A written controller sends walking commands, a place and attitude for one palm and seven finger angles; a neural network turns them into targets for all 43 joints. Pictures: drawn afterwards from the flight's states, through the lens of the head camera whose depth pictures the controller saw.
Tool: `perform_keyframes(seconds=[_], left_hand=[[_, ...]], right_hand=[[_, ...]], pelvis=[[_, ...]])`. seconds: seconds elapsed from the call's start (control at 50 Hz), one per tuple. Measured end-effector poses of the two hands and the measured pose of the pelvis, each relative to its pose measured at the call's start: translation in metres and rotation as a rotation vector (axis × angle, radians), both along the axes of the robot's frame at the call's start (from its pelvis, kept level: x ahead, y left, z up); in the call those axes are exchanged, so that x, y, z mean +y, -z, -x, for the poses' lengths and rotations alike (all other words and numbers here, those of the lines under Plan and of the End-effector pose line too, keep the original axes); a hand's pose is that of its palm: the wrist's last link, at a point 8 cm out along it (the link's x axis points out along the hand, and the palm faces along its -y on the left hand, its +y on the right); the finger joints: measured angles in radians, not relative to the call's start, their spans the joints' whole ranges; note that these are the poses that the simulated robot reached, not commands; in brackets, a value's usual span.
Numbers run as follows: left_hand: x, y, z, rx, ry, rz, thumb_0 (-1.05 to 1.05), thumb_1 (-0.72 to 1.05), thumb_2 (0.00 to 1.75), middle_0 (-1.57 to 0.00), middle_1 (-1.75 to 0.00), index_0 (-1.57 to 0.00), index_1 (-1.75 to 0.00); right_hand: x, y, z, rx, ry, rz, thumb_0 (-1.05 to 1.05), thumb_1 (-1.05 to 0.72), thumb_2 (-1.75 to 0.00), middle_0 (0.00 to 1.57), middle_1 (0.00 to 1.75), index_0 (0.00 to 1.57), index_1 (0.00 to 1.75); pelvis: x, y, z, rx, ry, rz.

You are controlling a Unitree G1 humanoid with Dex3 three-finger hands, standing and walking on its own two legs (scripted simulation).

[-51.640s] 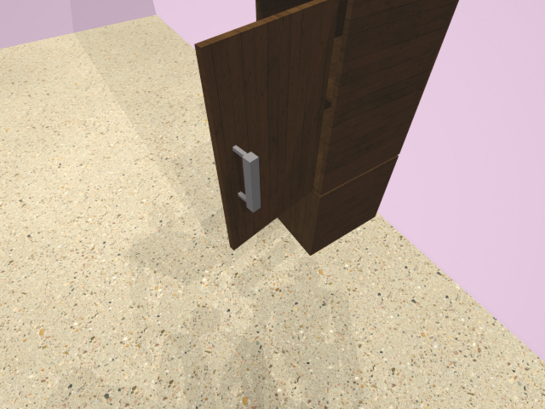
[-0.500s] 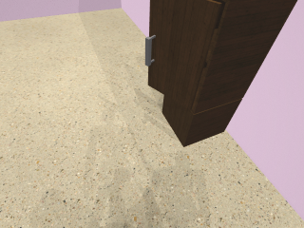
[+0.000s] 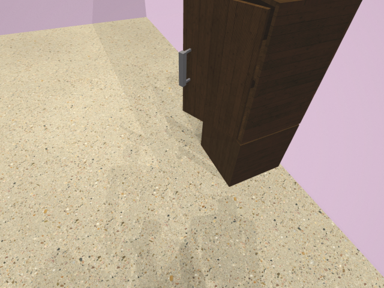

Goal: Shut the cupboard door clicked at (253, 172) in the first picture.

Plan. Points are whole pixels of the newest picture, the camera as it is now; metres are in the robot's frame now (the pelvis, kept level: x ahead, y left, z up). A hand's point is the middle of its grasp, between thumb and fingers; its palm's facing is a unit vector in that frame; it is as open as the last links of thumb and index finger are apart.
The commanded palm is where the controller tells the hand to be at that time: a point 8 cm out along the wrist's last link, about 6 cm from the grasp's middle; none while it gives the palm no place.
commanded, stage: look to check the result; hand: left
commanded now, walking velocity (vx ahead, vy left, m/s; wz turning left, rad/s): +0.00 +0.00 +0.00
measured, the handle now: (185, 67) +1.02 +0.08 -0.06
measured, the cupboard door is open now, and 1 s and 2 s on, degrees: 26 26 26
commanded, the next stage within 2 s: walk to a spot facing it in 0.48 s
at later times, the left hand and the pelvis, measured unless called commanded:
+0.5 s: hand out of the picture -0.02 +0.16 -0.18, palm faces +0.01 -0.99 -0.16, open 7.4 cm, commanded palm none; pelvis +0.00 +0.00 +0.00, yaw +0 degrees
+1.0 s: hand out of the picture +0.01 +0.19 -0.19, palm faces +0.20 -0.95 -0.25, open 7.4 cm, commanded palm none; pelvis +0.00 -0.01 -0.01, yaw +11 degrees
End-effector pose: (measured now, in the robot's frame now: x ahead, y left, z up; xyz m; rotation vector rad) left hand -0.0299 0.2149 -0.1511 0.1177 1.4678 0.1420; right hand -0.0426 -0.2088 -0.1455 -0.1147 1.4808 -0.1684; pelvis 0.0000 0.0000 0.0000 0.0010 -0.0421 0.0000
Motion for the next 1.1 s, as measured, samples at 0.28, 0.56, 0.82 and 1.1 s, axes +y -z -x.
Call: perform_keyframes(seconds=[0.28,0.56,0.82,1.1], left_hand=[[-0.007,0.002,0.01,0.025,-0.004,0.018,0.0,0.91,0.9,-0.2,-0.3,-0.2,-0.29],[0.001,0.001,-0.016,-0.029,0.019,-0.001,0.0,0.91,0.9,-0.2,-0.3,-0.2,-0.29],[0.013,-0.002,-0.035,-0.079,-0.042,-0.065,0.0,0.91,0.9,-0.2,-0.3,-0.2,-0.29],[0.038,0.018,-0.017,-0.183,-0.223,-0.092,0.0,0.9,0.9,-0.2,-0.3,-0.2,-0.3]], right_hand=[[-0.001,-0.001,-0.007,-0.022,0.003,0.009,0.0,-0.91,-0.9,0.2,0.3,0.2,0.3],[-0.01,-0.002,-0.029,-0.074,-0.008,0.028,0.0,-0.91,-0.9,0.2,0.3,0.2,0.3],[-0.021,0.006,-0.038,-0.025,-0.062,0.01,0.0,-0.91,-0.9,0.2,0.3,0.2,0.3],[-0.037,0.001,-0.142,-0.173,-0.297,0.095,0.0,-0.91,-0.9,0.2,0.3,0.2,0.3]], pelvis=[[0.001,0.001,0.002,0.007,0.004,0.0],[0.001,0.0,-0.003,0.007,0.009,0.0],[-0.008,0.006,-0.003,0.033,-0.063,-0.007],[-0.001,0.025,0.004,0.038,-0.268,0.01]])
